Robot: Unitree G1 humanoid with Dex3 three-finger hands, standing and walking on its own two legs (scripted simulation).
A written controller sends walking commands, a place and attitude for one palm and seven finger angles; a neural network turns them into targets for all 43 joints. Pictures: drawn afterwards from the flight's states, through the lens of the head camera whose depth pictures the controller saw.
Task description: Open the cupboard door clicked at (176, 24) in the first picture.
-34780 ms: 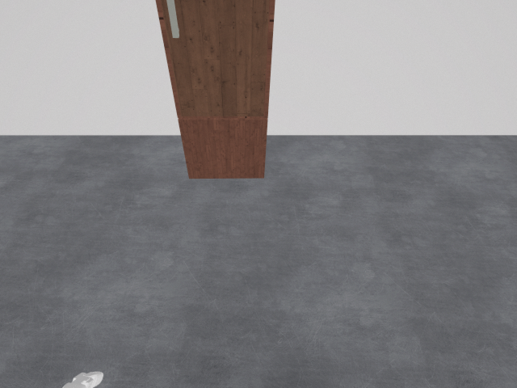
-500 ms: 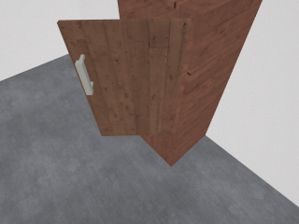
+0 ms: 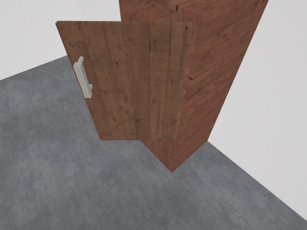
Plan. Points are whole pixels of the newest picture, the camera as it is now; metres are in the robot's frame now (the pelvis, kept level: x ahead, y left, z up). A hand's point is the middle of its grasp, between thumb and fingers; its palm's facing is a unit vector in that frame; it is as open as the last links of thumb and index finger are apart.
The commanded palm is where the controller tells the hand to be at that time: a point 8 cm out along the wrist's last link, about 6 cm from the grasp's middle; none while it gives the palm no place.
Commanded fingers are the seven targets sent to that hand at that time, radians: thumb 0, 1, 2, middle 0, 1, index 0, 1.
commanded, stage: look again from close up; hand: left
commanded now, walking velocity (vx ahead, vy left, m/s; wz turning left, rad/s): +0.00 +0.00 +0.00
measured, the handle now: (84, 77) +0.54 +0.26 +0.08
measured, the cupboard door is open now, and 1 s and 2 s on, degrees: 49 49 49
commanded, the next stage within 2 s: shuffle to correct the standing spot in 0.46 s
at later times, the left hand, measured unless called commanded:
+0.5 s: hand out of the picture +0.04 +0.19 -0.17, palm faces +0.00 -0.97 -0.26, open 7.4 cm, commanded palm none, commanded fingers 0.00 0.90 0.90 -0.20 -0.30 -0.20 -0.30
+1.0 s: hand out of the picture -0.01 +0.22 -0.19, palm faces +0.05 -0.98 -0.20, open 7.4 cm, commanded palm none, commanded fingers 0.00 0.90 0.90 -0.20 -0.30 -0.20 -0.30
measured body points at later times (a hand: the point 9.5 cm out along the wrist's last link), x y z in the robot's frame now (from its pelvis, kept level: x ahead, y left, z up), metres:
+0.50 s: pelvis +0.00 -0.02 +0.00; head +0.01 -0.02 +0.45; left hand +0.04 +0.24 -0.15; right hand +0.04 -0.27 -0.15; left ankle -0.02 +0.12 -0.74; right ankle -0.04 -0.10 -0.74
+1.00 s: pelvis +0.01 +0.03 -0.01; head +0.03 +0.05 +0.44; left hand -0.01 +0.27 -0.17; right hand +0.06 -0.20 -0.15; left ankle +0.02 +0.14 -0.74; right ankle -0.04 -0.09 -0.72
